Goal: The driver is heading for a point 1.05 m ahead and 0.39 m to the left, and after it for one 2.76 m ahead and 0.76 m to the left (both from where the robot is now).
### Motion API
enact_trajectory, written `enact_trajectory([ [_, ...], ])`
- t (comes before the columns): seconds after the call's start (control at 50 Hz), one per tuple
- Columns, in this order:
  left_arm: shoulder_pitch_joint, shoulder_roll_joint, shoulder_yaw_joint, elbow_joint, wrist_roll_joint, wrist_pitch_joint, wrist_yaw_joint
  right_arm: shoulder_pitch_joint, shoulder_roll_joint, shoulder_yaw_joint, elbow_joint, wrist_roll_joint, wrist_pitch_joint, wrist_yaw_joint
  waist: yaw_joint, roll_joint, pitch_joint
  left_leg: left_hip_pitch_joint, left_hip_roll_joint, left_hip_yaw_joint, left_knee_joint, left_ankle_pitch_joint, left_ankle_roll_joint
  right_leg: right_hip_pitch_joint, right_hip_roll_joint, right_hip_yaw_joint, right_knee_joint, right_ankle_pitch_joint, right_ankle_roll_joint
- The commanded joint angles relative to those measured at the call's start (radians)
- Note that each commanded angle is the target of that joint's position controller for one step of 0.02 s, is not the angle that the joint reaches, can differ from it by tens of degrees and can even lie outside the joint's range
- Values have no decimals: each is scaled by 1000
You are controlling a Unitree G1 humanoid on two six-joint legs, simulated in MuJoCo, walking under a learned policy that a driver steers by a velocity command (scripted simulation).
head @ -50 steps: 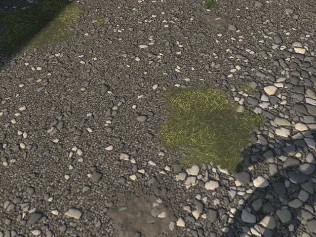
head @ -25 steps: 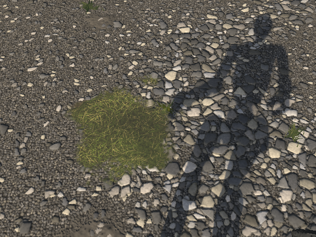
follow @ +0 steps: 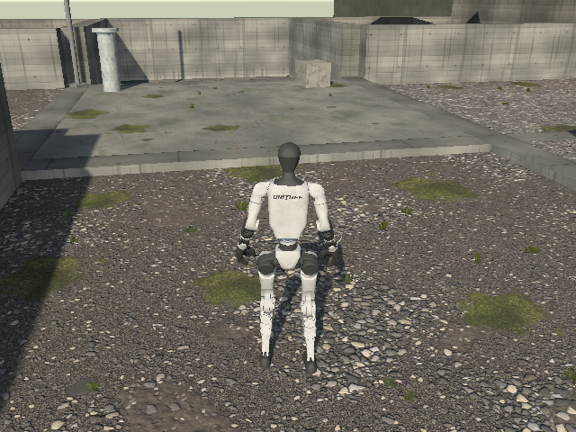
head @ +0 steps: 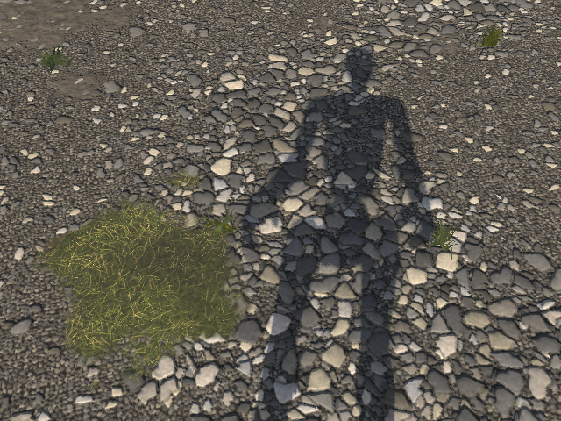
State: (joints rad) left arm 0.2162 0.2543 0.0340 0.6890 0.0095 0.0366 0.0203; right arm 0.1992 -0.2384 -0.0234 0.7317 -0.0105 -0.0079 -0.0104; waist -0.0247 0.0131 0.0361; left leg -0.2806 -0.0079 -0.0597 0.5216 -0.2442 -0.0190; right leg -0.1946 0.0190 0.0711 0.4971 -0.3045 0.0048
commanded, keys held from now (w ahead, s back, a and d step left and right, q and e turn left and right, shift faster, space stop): shift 0.14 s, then w+shift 0.68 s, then w+q+shift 0.18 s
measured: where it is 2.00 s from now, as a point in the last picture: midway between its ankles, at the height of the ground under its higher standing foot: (178, 163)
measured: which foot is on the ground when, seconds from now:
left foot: down 0.00-0.16, up 0.18-0.42, down 0.44-0.92, up 0.94-1.00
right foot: down 0.00-0.44, up 0.46-0.90, down 0.92-1.00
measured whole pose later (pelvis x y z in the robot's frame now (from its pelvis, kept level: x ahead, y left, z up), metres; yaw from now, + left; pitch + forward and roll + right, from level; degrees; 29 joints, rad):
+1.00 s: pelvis +0.47 +0.05 -0.02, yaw +5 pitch +2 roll -1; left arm 0.07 0.26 0.01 0.70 0.06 -0.07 -0.01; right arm 0.48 -0.24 -0.02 0.94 0.00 -0.07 0.01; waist -0.06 0.00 0.05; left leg -0.08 -0.02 -0.05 1.03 -0.39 0.12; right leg -0.50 0.01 -0.12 0.64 -0.18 -0.08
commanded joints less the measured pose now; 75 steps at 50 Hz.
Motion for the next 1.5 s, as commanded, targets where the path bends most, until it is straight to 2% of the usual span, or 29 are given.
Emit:
enact_trajectory([
  [0.02, -27, 86, 21, -63, 18, -27, -8, -44, -108, -27, -66, -15, -31, 4, 11, -124, -87, 49, 26, -9, -36, 62, -13, 3, -123, 125, -111, 126, -85],
  [0.16, 57, 115, 23, -27, -2, -47, -1, 14, -105, -33, -16, 3, -15, -8, 27, -97, -69, 62, -14, 37, 24, -12, -4, -11, -80, 110, -119, -30, -75],
  [0.2, 146, 211, 52, -13, -20, -42, -1, -64, -121, -42, -51, 37, -27, -1, 92, -196, 56, -211, -45, 112, 220, -250, 8, 9, -241, 382, -295, -601, -203],
  [0.24, 167, 217, 52, -2, -22, -76, 3, -160, -136, -49, -107, 70, -61, 9, 108, -202, 190, -474, 57, 1, 413, -276, 63, 45, -378, 598, -401, -605, -295],
  [0.36, 89, 194, 51, -33, -39, -104, -19, -112, -102, -27, -86, 35, -110, 53, 67, -155, 20, -190, 51, 93, 138, -41, 53, 37, -216, 209, -342, -155, -200],
  [0.38, 109, 224, 66, 9, 34, -101, -35, -94, -106, -32, -87, -46, -56, 74, 48, -169, -3, -49, -7, 170, 86, -57, 48, -37, -170, 147, -342, -196, -190],
  [0.42, 90, 193, 62, 13, 26, -102, -41, 90, -146, -53, -31, -34, -26, 62, -45, -106, -8, 253, -41, 203, 53, -14, 47, -225, -149, 104, -219, -172, -171],
  [0.44, 62, 163, 51, 12, 36, -106, -41, 288, -191, -72, 24, -30, -32, 47, -151, -8, -58, 455, -20, 161, 44, -82, 59, -336, -99, 48, 24, -39, -155],
  [0.46, -9, 63, 23, -30, 45, -113, -39, 497, -299, -91, 51, -51, -44, 29, -252, 272, -143, 551, 241, -188, -131, -476, 94, -471, 2, -52, 489, -133, -113],
  [0.48, -18, 33, 15, -90, 15, -120, -31, 442, -342, -88, 30, -47, -54, 25, -187, 367, -106, 466, 376, -746, -415, -802, 144, -675, 123, 83, 711, -244, -114],
  [0.5, 8, 75, 21, -77, 13, -115, -32, 275, -294, -80, 2, -42, -47, 24, -77, 171, -12, 385, 419, -728, -397, -799, 185, -752, 20, 118, 802, -104, -130],
  [0.54, 28, 124, 29, -35, 35, -109, -58, 162, -209, -58, -16, -23, -57, 33, 4, 37, -3, 237, 311, -453, -352, -544, 168, -631, -94, 36, 701, 43, -105],
  [0.8, -339, 61, -17, -115, 21, -83, -94, 353, -142, -27, 132, 6, -108, 22, -39, 29, 144, 290, 191, -2, -576, 276, 198, -540, -85, -165, 163, 398, -76],
  [0.86, -329, 73, -15, -119, 25, -89, -75, 346, -178, -27, 164, -2, -104, 12, -1, 59, 76, 393, 209, 32, -419, 868, 186, -363, -2, -199, 89, 285, -120],
  [0.9, -101, 139, 11, -61, 26, -93, -44, 330, -243, -41, 182, -18, -90, -2, 118, 117, -84, 412, 228, 17, -103, 1216, 169, -89, 64, -174, 101, 125, -143],
  [0.92, 141, 175, 30, 12, 26, -99, -25, 279, -256, -45, 175, -18, -80, -5, 237, 98, -195, 279, 199, 28, 173, 1091, 160, 198, 35, -141, 54, 124, -155],
  [0.94, 321, 266, 58, 48, 50, -102, -3, 293, -171, -26, 144, -22, -85, 0, 267, -17, -346, 48, 131, 44, 518, 680, 169, 477, -206, 113, 59, -241, -159],
  [0.96, 279, 321, 74, 43, 80, -107, -10, 406, -11, 5, 106, 26, -90, 21, 128, -290, -454, -328, -34, -6, 846, -207, 149, 674, -468, 668, -131, -688, -237],
  [0.98, 205, 239, 64, 36, 55, -107, -19, 270, -138, -22, 105, 22, -87, 17, 158, -146, -334, -405, -2, -55, 897, -126, 176, 528, -433, 746, -274, -713, -194],
  [1.02, 95, 140, 44, 61, 49, -123, -25, 162, -129, -25, 85, 17, -79, 27, 91, -21, -101, -391, 88, -35, 817, 30, 169, 250, -366, 387, -287, -286, -160],
  [1.18, 121, 50, 19, 162, 16, -176, -36, -49, -31, -3, -16, -6, -2, 80, -2, -75, 115, -454, 144, 76, 634, 244, 123, -12, -197, -241, -421, 246, -51],
  [1.3, 201, 147, 25, 189, 7, -172, 2, -181, -76, 1, -61, -6, -18, 102, -13, -56, 93, -281, 1, 281, 232, 370, 195, 214, -205, -397, -331, 1111, -6],
  [1.36, 125, 246, 55, 149, 23, -118, 29, 157, -171, -38, 32, 3, -13, 78, -203, -141, -110, 78, -94, 268, 233, 189, 243, 262, -263, -365, 126, 1483, -16],
  [1.38, 77, 252, 60, 127, 32, -100, 25, 368, -222, -69, 98, 2, -12, 59, -287, -121, -194, 299, -102, 199, 190, 95, 277, 163, -269, -330, 425, 1358, -39],
  [1.4, 64, 212, 58, 133, 34, -96, 3, 392, -254, -97, 120, 8, -8, 32, -265, -1, -152, 411, -63, 91, 108, 12, 311, -25, -137, -323, 804, 624, -38],
  [1.42, 83, 48, 15, 66, 51, -117, -11, 288, -325, -110, 107, 3, 3, 25, -105, 237, -76, 512, 86, -229, 160, 234, 383, -428, 19, -245, 1170, -211, -5],
  [1.44, 76, 63, 3, -46, 20, -145, -13, 252, -380, -123, 64, -15, 10, 27, -77, 211, -270, 673, 227, -677, -124, -88, 547, -654, 31, -30, 1238, -190, 3],
  [1.46, 8, 118, 3, -46, 29, -170, -12, 235, -320, -119, 50, -18, 6, 21, -82, 12, -171, 578, 262, -770, -295, -268, 494, -704, -31, 19, 1134, -108, -8],
  [1.5, -31, 123, 0, -37, 44, -167, -13, 179, -236, -97, 70, -10, -15, 14, 13, -124, 1, 272, 196, -617, -319, -130, 417, -597, -98, 21, 945, -39, 6],
])
Keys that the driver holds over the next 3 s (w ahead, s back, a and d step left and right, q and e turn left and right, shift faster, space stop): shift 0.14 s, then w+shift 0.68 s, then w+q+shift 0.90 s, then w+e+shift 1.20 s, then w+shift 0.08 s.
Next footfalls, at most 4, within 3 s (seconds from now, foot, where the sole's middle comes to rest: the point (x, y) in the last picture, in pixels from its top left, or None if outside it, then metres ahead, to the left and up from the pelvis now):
0.44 left None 0.17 0.15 -0.77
0.92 right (305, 368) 0.61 -0.03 -0.77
1.40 left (217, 240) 1.01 0.20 -0.77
1.82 right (186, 137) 1.46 0.33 -0.77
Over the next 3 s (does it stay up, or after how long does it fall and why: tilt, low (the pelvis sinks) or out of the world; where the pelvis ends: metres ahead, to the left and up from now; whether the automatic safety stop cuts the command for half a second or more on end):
stays up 2.18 0.76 -0.01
